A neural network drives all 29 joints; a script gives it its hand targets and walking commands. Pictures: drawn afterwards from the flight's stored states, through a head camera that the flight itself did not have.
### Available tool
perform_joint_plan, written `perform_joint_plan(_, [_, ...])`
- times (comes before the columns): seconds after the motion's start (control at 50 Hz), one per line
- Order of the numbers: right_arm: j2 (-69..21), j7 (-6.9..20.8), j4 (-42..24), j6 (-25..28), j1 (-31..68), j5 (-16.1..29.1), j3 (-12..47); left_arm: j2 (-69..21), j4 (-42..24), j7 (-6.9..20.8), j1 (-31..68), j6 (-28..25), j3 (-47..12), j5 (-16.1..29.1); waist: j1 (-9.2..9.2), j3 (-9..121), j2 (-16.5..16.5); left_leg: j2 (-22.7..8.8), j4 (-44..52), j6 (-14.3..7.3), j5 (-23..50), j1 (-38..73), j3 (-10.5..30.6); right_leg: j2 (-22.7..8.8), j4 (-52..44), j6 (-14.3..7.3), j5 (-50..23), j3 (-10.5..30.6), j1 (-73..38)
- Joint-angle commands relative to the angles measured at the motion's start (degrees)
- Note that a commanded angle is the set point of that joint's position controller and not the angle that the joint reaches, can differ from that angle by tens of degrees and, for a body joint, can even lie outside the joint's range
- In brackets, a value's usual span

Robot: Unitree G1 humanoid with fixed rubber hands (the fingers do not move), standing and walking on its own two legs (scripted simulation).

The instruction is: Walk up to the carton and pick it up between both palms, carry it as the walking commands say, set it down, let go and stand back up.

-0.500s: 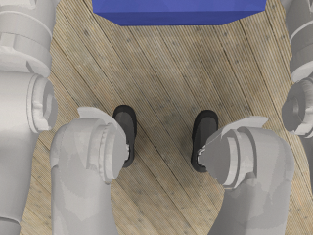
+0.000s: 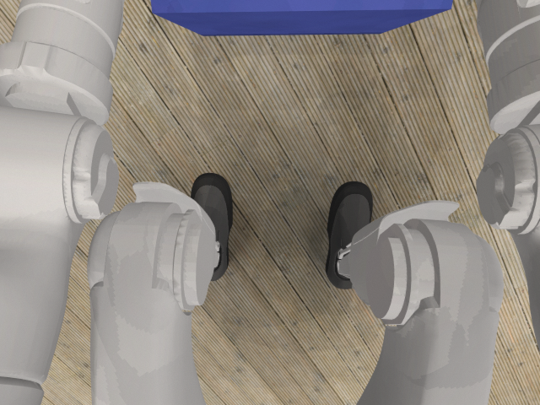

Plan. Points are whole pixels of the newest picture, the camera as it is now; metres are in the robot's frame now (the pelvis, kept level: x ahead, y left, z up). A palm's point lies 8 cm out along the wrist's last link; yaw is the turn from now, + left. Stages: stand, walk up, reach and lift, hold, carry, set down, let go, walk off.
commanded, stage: reach and lift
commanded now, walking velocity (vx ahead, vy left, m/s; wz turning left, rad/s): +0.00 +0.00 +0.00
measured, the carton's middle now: out of the picture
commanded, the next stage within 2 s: none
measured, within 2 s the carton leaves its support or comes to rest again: leaves its support in 0.78 s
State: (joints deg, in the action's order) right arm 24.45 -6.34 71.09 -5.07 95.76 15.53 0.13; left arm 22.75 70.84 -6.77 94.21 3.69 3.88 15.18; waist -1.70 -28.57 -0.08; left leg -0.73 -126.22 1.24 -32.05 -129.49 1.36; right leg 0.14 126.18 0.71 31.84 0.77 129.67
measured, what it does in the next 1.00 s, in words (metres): stands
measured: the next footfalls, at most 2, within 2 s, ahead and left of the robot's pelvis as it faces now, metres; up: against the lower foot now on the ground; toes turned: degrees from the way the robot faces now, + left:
none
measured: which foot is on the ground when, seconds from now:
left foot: down 0.00-1.00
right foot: down 0.00-1.00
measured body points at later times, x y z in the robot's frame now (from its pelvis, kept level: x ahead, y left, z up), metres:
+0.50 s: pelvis +0.01 +0.00 -0.01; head +0.39 +0.01 +0.21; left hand +0.57 +0.19 -0.20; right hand +0.59 -0.16 -0.19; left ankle +0.12 +0.13 -0.33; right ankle +0.12 -0.12 -0.33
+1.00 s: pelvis -0.01 +0.00 +0.01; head +0.37 +0.01 +0.23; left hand +0.58 +0.19 -0.15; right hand +0.58 -0.16 -0.16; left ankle +0.12 +0.13 -0.33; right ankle +0.12 -0.12 -0.33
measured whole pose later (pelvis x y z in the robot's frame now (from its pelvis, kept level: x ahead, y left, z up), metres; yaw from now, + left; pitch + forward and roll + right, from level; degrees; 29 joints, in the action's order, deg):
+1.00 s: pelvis -0.01 +0.00 +0.01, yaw +0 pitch +32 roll +0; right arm 24.3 -6.8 59.2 -15.3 90.5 10.1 -3.7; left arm 19.1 54.7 -9.1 90.4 15.7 11.8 8.7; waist -2.4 -29.9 -0.4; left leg 1.6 -125.1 2.6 -31.9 -124.8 2.3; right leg 2.7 125.2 2.4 31.9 2.0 124.8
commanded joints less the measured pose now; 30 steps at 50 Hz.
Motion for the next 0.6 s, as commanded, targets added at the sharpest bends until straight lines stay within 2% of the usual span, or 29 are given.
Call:
perform_joint_plan(0.0, [-5.7, 2.1, -8.6, 1.9, 21.4, 0.5, 2.7, -3.5, -8.4, 2.7, 21.2, -1.5, -3.0, 1.0, -1.29, 77.2, -0.2, 1.7, 7.2, 0.1, 21.3, 36.9, -3.1, 1.6, -7.1, 0.5, -19.8, -1.8, -36.0])
perform_joint_plan(0.02, [-7.9, 2.7, -8.1, 1.7, 21.6, 0.3, 3.0, -5.7, -8.5, 3.2, 21.8, -1.3, -3.4, 1.0, -0.44, 75.8, -0.9, 2.0, 7.4, 0.1, 20.9, 35.9, -3.1, 1.7, -7.2, 0.5, -19.7, -1.8, -35.6])
perform_joint_plan(0.08, [-17.2, 5.4, -8.0, 0.8, 23.1, -0.5, 3.9, -14.3, -9.5, 5.6, 24.9, -0.6, -4.5, 0.4, -0.42, 73.3, -1.1, 2.5, 7.5, 0.1, 19.7, 35.8, -2.7, 2.0, -6.7, 0.5, -18.1, -2.3, -34.5])
perform_joint_plan(0.1, [-22.3, 6.8, -8.4, 0.6, 23.4, -0.6, 4.5, -19.1, -10.1, 6.7, 25.7, -0.4, -5.5, 0.0, -1.15, 72.0, -0.4, 2.9, 7.1, 0.1, 19.7, 35.7, -2.8, 2.1, -6.6, 0.2, -18.1, -2.0, -34.1])
perform_joint_plan(0.14, [-33.8, 10.5, -9.4, -0.3, 25.4, -1.5, 5.6, -31.4, -10.4, 9.9, 26.6, 0.5, -6.2, -0.8, -1.29, 68.6, -0.7, 4.1, 7.2, -0.1, 18.9, 34.1, -2.7, 2.9, -6.1, 0.1, -17.2, -2.0, -32.4])
perform_joint_plan(0.2, [-42.9, 14.9, -10.5, -2.2, 26.2, -3.5, 4.3, -40.0, -13.6, 13.8, 28.6, 2.3, -5.5, -1.9, -0.52, 66.5, -1.0, 4.2, 6.7, -0.3, 16.2, 31.2, -3.4, 3.5, -5.3, -0.7, -15.7, -2.1, -30.7])
perform_joint_plan(0.24, [-46.6, 16.3, -11.8, -3.0, 25.5, -4.5, 3.8, -43.0, -14.8, 15.5, 28.4, 3.3, -4.7, -2.9, -0.43, 64.7, -2.1, 4.4, 6.7, -0.6, 15.8, 29.7, -3.8, 3.9, -5.7, -0.8, -15.7, -2.3, -30.8])
perform_joint_plan(0.26, [-47.5, 16.9, -12.1, -3.4, 24.9, -5.0, 3.4, -44.0, -15.1, 16.3, 28.3, 3.8, -4.4, -3.1, 0.09, 64.5, -2.7, 4.4, 6.3, -0.7, 15.0, 28.2, -4.3, 4.2, -5.6, -1.1, -15.6, -2.3, -31.2])
perform_joint_plan(0.28, [-49.3, 17.4, -11.9, -3.8, 23.2, -5.3, 3.1, -44.7, -16.2, 17.0, 28.0, 4.1, -4.5, -3.7, -0.77, 63.1, -3.0, 4.3, 6.4, -0.9, 15.0, 27.1, -4.4, 4.2, -5.7, -1.1, -16.1, -1.9, -31.5])
perform_joint_plan(0.3, [-51.0, 17.9, -12.2, -4.3, 22.1, -5.4, 2.9, -45.1, -17.4, 17.5, 28.2, 4.3, -4.8, -3.6, -0.85, 63.6, -2.7, 4.4, 6.3, -1.1, 14.4, 27.5, -4.9, 4.4, -5.7, -1.4, -15.7, -1.9, -31.4])
perform_joint_plan(0.32, [-50.9, 18.2, -12.8, -4.4, 22.8, -5.5, 2.6, -45.8, -18.3, 17.9, 28.4, 4.5, -5.6, -3.5, -0.05, 63.8, -2.3, 4.4, 6.3, -1.2, 15.0, 27.4, -4.3, 4.3, -5.1, -1.5, -16.3, -2.2, -30.9])
perform_joint_plan(0.36, [-51.7, 18.6, -12.8, -4.8, 21.9, -5.3, 2.8, -46.7, -18.7, 18.4, 27.1, 5.1, -5.9, -3.3, -0.57, 64.3, -1.6, 4.4, 6.1, -1.2, 15.3, 28.6, -4.9, 4.3, -5.2, -1.7, -15.8, -2.5, -30.5])
perform_joint_plan(0.38, [-52.6, 18.9, -13.3, -5.0, 21.2, -4.9, 3.1, -47.0, -18.8, 18.7, 26.5, 5.3, -6.0, -3.9, -1.89, 63.1, -1.1, 4.4, 5.8, -1.4, 15.3, 28.1, -5.1, 4.5, -5.3, -2.0, -15.5, -1.9, -29.8])
perform_joint_plan(0.4, [-53.2, 19.1, -13.6, -5.2, 20.5, -4.9, 3.4, -47.7, -17.7, 19.0, 24.6, 5.7, -5.6, -4.0, -1.95, 62.0, -2.1, 4.3, 6.1, -1.6, 14.9, 27.4, -5.1, 4.6, -5.6, -1.9, -15.3, -2.0, -29.6])
perform_joint_plan(0.42, [-53.1, 19.2, -14.8, -5.3, 21.3, -4.6, 3.6, -47.8, -18.6, 19.2, 24.7, 5.9, -5.7, -3.8, -2.18, 62.5, -1.5, 4.3, 5.6, -1.7, 14.9, 27.4, -5.0, 4.5, -5.0, -2.0, -15.3, -2.1, -29.3])
perform_joint_plan(0.48, [-53.7, 19.2, -14.9, -5.5, 19.4, -4.5, 4.1, -48.5, -19.7, 19.3, 24.6, 6.2, -7.1, -3.2, -1.41, 63.2, -1.0, 4.1, 5.4, -1.3, 17.0, 29.8, -5.1, 4.6, -5.3, -2.0, -16.4, -2.3, -28.0])
perform_joint_plan(0.5, [-53.5, 19.1, -15.8, -5.4, 20.3, -4.2, 4.1, -49.5, -21.1, 19.4, 25.2, 6.2, -8.2, -2.3, -0.31, 65.2, -0.9, 4.2, 5.6, -1.4, 17.6, 30.5, -4.5, 4.5, -4.7, -2.0, -17.3, -2.7, -29.1])
perform_joint_plan(0.52, [-53.8, 18.9, -16.2, -5.4, 21.3, -3.5, 4.8, -49.0, -21.6, 19.2, 26.2, 6.2, -8.2, -2.2, -1.47, 66.3, -1.2, 4.2, 5.2, -1.2, 17.8, 30.2, -4.8, 4.4, -4.7, -2.1, -16.9, -2.8, -29.1])
perform_joint_plan(0.54, [-53.4, 18.8, -16.8, -5.4, 21.7, -3.2, 5.2, -49.5, -21.2, 19.2, 25.0, 6.4, -8.3, -2.0, -0.86, 67.4, -1.1, 4.2, 5.3, -1.3, 18.5, 30.4, -4.9, 4.4, -4.8, -2.0, -17.8, -2.8, -30.4])
perform_joint_plan(0.56, [-53.8, 18.7, -17.2, -5.6, 21.5, -3.2, 5.3, -49.3, -22.4, 19.1, 26.4, 6.3, -9.0, -1.5, -1.45, 68.0, -0.8, 4.3, 5.2, -1.3, 19.0, 31.5, -5.1, 4.5, -5.1, -1.9, -17.7, -2.7, -29.5])
perform_joint_plan(0.58, [-53.2, 18.5, -19.2, -5.3, 22.6, -2.3, 6.0, -49.3, -23.7, 18.8, 27.1, 6.3, -9.9, -1.1, -1.08, 71.9, -0.2, 4.2, 5.4, -1.1, 19.5, 33.4, -5.0, 4.5, -4.4, -1.9, -18.9, -3.2, -31.7])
